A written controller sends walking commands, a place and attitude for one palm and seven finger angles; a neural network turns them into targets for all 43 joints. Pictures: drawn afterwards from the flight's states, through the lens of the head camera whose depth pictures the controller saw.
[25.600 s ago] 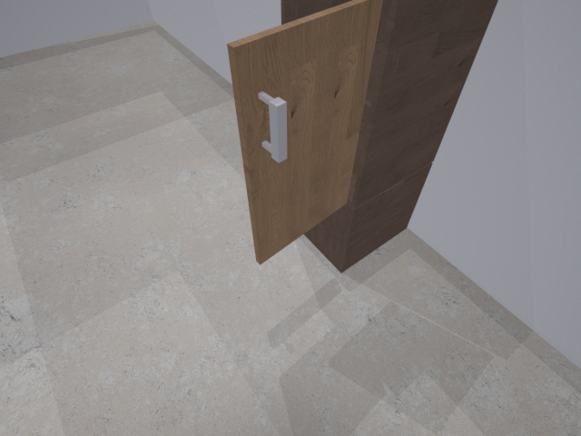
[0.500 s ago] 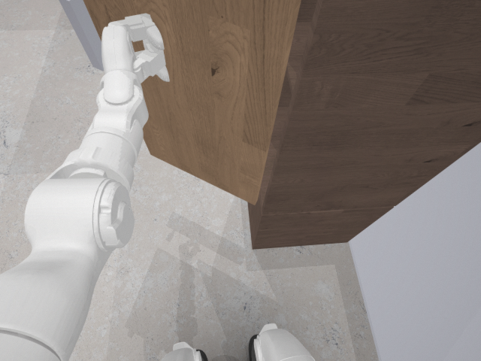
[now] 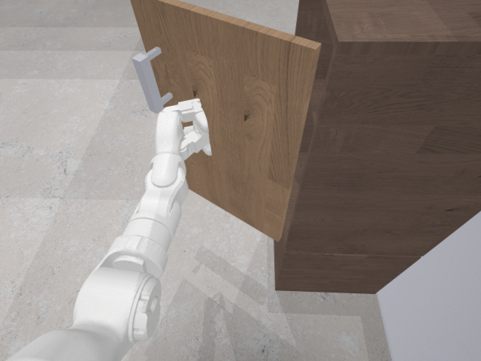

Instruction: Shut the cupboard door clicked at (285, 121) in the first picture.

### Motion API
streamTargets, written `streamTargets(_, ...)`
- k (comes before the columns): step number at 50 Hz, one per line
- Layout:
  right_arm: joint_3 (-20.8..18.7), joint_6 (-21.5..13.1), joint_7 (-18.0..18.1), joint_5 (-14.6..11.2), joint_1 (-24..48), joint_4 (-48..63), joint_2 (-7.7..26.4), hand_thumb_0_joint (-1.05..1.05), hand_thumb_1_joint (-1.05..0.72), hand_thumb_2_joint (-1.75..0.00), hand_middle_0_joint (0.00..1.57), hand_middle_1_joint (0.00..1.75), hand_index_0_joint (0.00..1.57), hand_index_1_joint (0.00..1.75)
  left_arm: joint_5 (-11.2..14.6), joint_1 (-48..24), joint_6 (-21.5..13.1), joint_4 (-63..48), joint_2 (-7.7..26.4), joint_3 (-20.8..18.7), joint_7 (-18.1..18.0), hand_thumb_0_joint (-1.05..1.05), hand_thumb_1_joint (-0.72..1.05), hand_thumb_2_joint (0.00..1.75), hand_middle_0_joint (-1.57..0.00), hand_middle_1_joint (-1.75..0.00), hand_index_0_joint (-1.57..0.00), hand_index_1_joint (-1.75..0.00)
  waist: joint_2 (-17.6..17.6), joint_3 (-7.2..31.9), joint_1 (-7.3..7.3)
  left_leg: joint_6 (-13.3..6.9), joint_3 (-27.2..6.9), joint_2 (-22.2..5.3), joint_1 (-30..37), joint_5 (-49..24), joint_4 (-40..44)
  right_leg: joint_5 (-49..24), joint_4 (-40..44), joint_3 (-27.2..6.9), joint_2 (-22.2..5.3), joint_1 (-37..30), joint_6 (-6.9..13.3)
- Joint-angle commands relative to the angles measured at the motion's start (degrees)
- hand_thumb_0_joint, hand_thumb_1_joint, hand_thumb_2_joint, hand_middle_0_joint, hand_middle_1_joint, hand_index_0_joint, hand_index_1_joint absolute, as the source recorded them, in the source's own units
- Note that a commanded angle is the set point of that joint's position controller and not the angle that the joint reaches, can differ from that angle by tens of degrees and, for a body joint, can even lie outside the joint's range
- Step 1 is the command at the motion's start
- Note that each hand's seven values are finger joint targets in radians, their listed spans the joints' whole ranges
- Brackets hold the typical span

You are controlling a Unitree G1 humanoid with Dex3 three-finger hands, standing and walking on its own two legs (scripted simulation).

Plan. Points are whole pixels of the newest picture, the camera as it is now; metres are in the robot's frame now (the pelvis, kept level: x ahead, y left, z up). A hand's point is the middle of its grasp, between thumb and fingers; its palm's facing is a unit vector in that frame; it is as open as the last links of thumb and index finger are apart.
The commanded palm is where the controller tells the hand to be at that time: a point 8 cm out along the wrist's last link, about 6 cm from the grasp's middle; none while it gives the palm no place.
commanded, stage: pull the fist back off the door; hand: left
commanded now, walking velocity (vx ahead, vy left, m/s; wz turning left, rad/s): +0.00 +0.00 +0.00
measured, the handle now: (156, 80) +0.62 +0.15 +0.12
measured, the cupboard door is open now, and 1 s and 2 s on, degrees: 58 58 58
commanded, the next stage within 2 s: draw the hand back to the body in 0.02 s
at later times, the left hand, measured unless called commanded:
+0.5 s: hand (152, 172) +0.37 +0.11 +0.14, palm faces +0.01 -1.00 -0.01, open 3.1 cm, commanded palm +0.33 +0.16 +0.15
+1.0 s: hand (43, 253) +0.24 +0.22 +0.16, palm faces +0.25 -0.93 -0.26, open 3.7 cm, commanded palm +0.20 +0.26 +0.18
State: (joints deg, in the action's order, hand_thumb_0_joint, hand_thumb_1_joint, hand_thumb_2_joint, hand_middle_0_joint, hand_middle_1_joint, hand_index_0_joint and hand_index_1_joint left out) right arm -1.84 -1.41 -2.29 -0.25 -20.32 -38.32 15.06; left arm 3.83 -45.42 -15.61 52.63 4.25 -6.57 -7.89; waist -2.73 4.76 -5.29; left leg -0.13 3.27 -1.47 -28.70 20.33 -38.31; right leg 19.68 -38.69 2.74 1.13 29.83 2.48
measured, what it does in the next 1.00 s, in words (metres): stands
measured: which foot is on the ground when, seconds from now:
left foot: down 0.00-1.00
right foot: down 0.00-1.00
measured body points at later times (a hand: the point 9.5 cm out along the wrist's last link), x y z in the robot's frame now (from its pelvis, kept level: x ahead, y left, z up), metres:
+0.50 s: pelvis -0.01 +0.00 +0.01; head -0.01 -0.03 +0.46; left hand +0.36 +0.17 +0.14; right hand +0.09 -0.25 -0.11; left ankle -0.02 +0.12 -0.72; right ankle -0.01 -0.09 -0.72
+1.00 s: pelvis -0.01 +0.02 +0.03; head -0.03 -0.01 +0.47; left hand +0.22 +0.26 +0.18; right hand +0.19 -0.18 -0.06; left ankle -0.02 +0.12 -0.72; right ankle -0.01 -0.09 -0.72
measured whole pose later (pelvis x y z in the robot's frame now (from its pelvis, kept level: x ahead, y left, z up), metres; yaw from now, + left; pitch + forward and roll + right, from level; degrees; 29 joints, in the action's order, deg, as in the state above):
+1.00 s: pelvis -0.01 +0.02 +0.03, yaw +2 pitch -5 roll +0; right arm 3.8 1.1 3.7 -1.2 -9.1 -34.0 12.3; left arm 3.5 7.5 -1.9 -7.9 15.3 -4.9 -4.0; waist -4.0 -1.9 2.9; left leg -1.7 2.1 1.0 -3.8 12.4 -21.1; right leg 12.0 -21.1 3.7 -0.5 4.0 0.8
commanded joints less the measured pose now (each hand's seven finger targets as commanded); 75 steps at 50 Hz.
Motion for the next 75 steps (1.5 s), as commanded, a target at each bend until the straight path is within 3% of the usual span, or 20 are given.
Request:
streamTargets(1, -1.67, -1.41, 1.04, -0.31, -4.40, 4.10, 5.72, 0.00, -0.90, -0.90, 0.20, 0.30, 0.20, 0.30, 0.15, -29.65, -2.66, -15.07, 5.56, 0.98, -1.36, 0.00, 0.90, 0.90, -1.30, -1.50, -1.30, -1.50, 6.80, 18.86, -2.08, -2.03, -1.01, 2.66, 10.91, -18.69, 2.00, -29.44, 4.31, -1.76, 0.36, -11.11, -2.35)
streamTargets(4, -1.19, -1.47, 1.40, -0.42, -2.43, 4.27, 5.37, 0.00, -0.90, -0.90, 0.20, 0.30, 0.20, 0.30, -0.07, -28.83, -2.48, -12.92, 6.06, 0.48, -1.53, 0.00, 0.90, 0.90, -1.30, -1.50, -1.30, -1.50, 6.80, 17.62, -1.36, -1.86, -0.90, 2.98, 9.78, -15.67, 2.36, -26.82, 4.81, -2.25, -0.03, -11.40, -2.19)
streamTargets(6, -0.93, -1.47, 1.71, -0.41, -2.13, 3.94, 5.34, 0.00, -0.90, -0.90, 0.20, 0.30, 0.20, 0.30, -0.06, -31.19, -2.68, -11.62, 6.67, 0.34, -1.32, 0.00, 0.90, 0.90, -1.30, -1.50, -1.30, -1.50, 8.04, 17.59, -2.08, -1.97, -1.09, 3.03, 9.52, -14.51, 2.58, -25.96, 5.07, -2.53, -0.33, -11.36, -2.48)
streamTargets(8, -0.72, -1.50, 1.78, -0.45, -1.38, 4.53, 5.30, 0.00, -0.90, -0.90, 0.20, 0.30, 0.20, 0.30, 0.02, -27.34, -2.75, -10.17, 8.23, -1.58, -0.71, 0.00, 0.90, 0.90, -1.30, -1.50, -1.30, -1.50, 6.11, 18.79, -0.17, -1.82, -0.90, 3.30, 9.26, -14.71, 2.67, -26.14, 4.71, -2.75, -0.42, -12.73, -2.07)
streamTargets(10, -0.68, -1.32, 1.88, -0.41, -1.17, 5.69, 5.55, 0.00, -0.90, -0.90, 0.20, 0.30, 0.20, 0.30, 0.39, -21.08, -3.03, -12.16, 11.60, -4.58, 0.40, 0.00, 0.90, 0.90, -1.30, -1.50, -1.30, -1.50, 7.28, 21.90, 2.00, -1.85, -1.00, 3.26, 9.11, -16.58, 3.45, -28.45, 4.11, -2.80, -0.62, -17.19, -1.88)
streamTargets(13, -0.43, -1.30, 1.87, -1.20, 1.16, 8.01, 5.25, 0.00, -0.90, -0.90, 0.20, 0.30, 0.20, 0.30, 1.58, -13.34, -2.17, -18.53, 11.86, -4.62, 3.19, 0.00, 0.90, 0.90, -1.30, -1.50, -1.30, -1.50, 7.00, 21.75, 3.74, -1.99, 0.00, 3.19, 9.26, -17.72, 4.44, -31.80, 4.82, -3.09, -0.84, -20.29, -2.10)
streamTargets(15, -0.51, -0.80, 2.17, -1.79, 2.36, 9.23, 5.44, 0.00, -0.90, -0.90, 0.20, 0.30, 0.20, 0.30, 2.61, -8.14, -0.64, -22.35, 12.15, -4.36, 4.98, 0.00, 0.90, 0.90, -1.30, -1.50, -1.30, -1.50, 9.89, 20.12, 3.96, -2.20, 0.17, 2.95, 9.12, -17.62, 5.55, -32.76, 5.90, -3.11, -1.17, -22.37, -2.60)
streamTargets(20, -0.24, -1.66, 3.41, -2.96, 6.92, 11.23, 4.96, 0.00, -0.90, -0.90, 0.20, 0.30, 0.20, 0.30, 5.38, -4.68, 2.64, -39.22, 9.16, 0.59, 8.49, 0.00, 0.90, 0.90, -1.30, -1.50, -1.30, -1.50, 4.99, 16.37, 3.94, -2.63, 0.15, 2.69, 15.24, -15.66, 7.74, -26.22, 9.44, -2.76, -1.00, -20.49, -2.43)
streamTargets(23, 0.15, -2.66, 4.42, -3.27, 8.81, 10.85, 4.93, 0.00, -0.90, -0.90, 0.20, 0.30, 0.20, 0.30, 6.62, -1.50, 4.98, -43.48, 9.61, 0.67, 9.45, 0.00, 0.90, 0.90, -1.30, -1.50, -1.30, -1.50, 6.33, 13.10, 4.12, -2.68, -0.52, 2.54, 16.40, -12.49, 9.39, -19.61, 11.71, -2.39, -0.73, -18.78, -2.30)
streamTargets(25, 0.62, -2.97, 5.07, -3.50, 10.45, 10.96, 4.94, 0.00, -0.90, -0.90, 0.20, 0.30, 0.20, 0.30, 6.65, 1.27, 6.46, -45.65, 10.15, 1.34, 9.90, 0.00, 0.90, 0.90, -1.30, -1.50, -1.30, -1.50, 4.20, 10.13, 4.25, -2.68, -0.84, 2.44, 16.97, -10.23, 10.47, -15.06, 13.10, -2.50, -0.98, -17.86, -2.17)
streamTargets(32, 1.93, -3.66, 5.89, -3.67, 14.88, 12.19, 4.72, 0.00, -0.90, -0.90, 0.20, 0.30, 0.20, 0.30, 7.92, 11.80, 12.04, -53.63, 13.92, -2.18, 12.06, 0.00, 0.90, 0.90, -1.16, -1.35, -1.16, -1.35, 4.37, 8.93, 6.26, -2.30, -1.81, 2.50, 18.60, -10.46, 12.93, -13.92, 13.91, -1.61, -1.06, -20.51, -1.60)
streamTargets(33, 2.30, -3.33, 6.42, -2.60, 15.86, 12.41, 3.30, 0.00, -0.90, -0.90, 0.20, 0.30, 0.20, 0.30, 3.00, 15.82, 9.60, -58.56, 16.82, 0.81, 8.60, 0.00, 0.90, 0.90, -1.13, -1.32, -1.13, -1.32, 4.54, 4.02, 6.06, -2.42, -2.24, 2.42, 19.22, -10.83, 15.46, -12.44, 17.06, -3.37, -2.24, -20.04, -2.07)
streamTargets(35, 2.41, -2.22, 6.56, -2.08, 16.11, 11.99, 3.64, 0.00, -0.90, -0.90, 0.20, 0.30, 0.20, 0.30, 1.98, 24.72, 9.54, -58.53, 16.58, -0.04, 6.23, 0.00, 0.90, 0.90, -1.08, -1.26, -1.08, -1.26, 5.38, 2.47, 6.65, -2.49, -2.38, 1.96, 20.13, -11.14, 16.71, -11.35, 18.54, -2.81, -2.09, -21.50, -2.07)
streamTargets(40, 2.84, -0.47, 6.54, -1.43, 16.61, 12.40, 3.36, 0.00, -0.90, -0.90, 0.20, 0.30, 0.20, 0.30, 0.33, 29.20, 9.40, -66.69, 17.70, -0.65, 4.39, 0.00, 0.90, 0.90, -0.94, -1.11, -0.94, -1.11, 1.10, 2.23, 6.21, -2.06, -2.70, 1.60, 24.61, -14.20, 19.15, -13.79, 20.06, -2.01, -1.42, -24.08, -1.49)
streamTargets(41, 2.89, -0.31, 6.56, -1.32, 16.89, 12.74, 3.00, 0.00, -0.90, -0.90, 0.20, 0.30, 0.20, 0.30, 0.37, 30.23, 9.46, -68.42, 16.44, 0.16, 4.21, 0.00, 0.90, 0.90, -0.92, -1.08, -0.92, -1.08, 0.27, 2.33, 6.08, -2.03, -2.69, 1.56, 25.32, -14.29, 19.46, -13.84, 20.10, -1.95, -1.58, -24.64, -1.46)
streamTargets(48, 2.93, -0.24, 6.72, -0.56, 17.74, 12.79, 2.99, 0.00, -0.90, -0.90, 0.20, 0.30, 0.20, 0.30, -0.15, 39.13, 9.36, -75.76, 18.98, -3.59, 2.62, 0.00, 0.90, 0.90, -0.72, -0.87, -0.72, -0.87, -0.57, 2.21, 6.82, -1.52, -3.77, 1.48, 27.08, -16.56, 20.46, -14.96, 20.57, -1.07, -1.15, -26.70, -1.07)
streamTargets(55, 2.27, -0.13, 6.29, -0.35, 17.80, 12.73, 3.37, 0.00, -0.90, -0.90, 0.20, 0.30, 0.20, 0.30, 0.13, 53.13, 9.34, -79.43, 23.11, -10.92, 2.26, 0.00, 0.90, 0.90, -0.53, -0.66, -0.53, -0.66, 0.91, 0.62, 8.19, -0.92, -4.09, 1.13, 25.02, -21.01, 19.57, -18.07, 20.07, -0.62, -1.25, -28.19, -1.08)
streamTargets(67, 1.03, -3.11, 6.31, -0.78, 16.78, 12.20, 3.42, 0.00, -0.90, -0.90, 0.20, 0.30, 0.20, 0.30, 0.68, 68.37, 7.76, -86.48, 28.22, -21.81, 0.59, 0.00, 0.90, 0.90, -0.20, -0.30, -0.20, -0.30, -2.71, -1.35, 9.12, -0.28, -4.15, 0.51, 22.99, -21.21, 18.80, -16.45, 19.49, -0.23, -1.63, -27.01, -1.37)
streamTargets(71, 0.78, -4.25, 6.47, -0.59, 16.36, 11.13, 4.14, 0.00, -0.90, -0.90, 0.20, 0.30, 0.20, 0.30, 0.03, 63.80, 7.88, -85.20, 24.51, -16.93, 0.52, 0.00, 0.90, 0.90, -0.20, -0.30, -0.20, -0.30, -1.25, -4.42, 7.70, -0.84, -4.25, 0.60, 23.13, -17.46, 19.51, -12.83, 20.18, -0.23, -1.80, -24.01, -1.49)
streamTargets(75, 0.76, -5.12, 6.92, -0.41, 16.40, 10.54, 4.40, 0.00, -0.90, -0.90, 0.20, 0.30, 0.20, 0.30, -0.23, 62.96, 7.57, -84.63, 26.33, -18.29, -0.04, 0.00, 0.90, 0.90, -0.20, -0.30, -0.20, -0.30, -0.65, -3.89, 8.26, -1.18, -4.36, 0.94, 23.16, -14.95, 19.81, -10.98, 20.70, -0.49, -1.80, -24.35, -1.39)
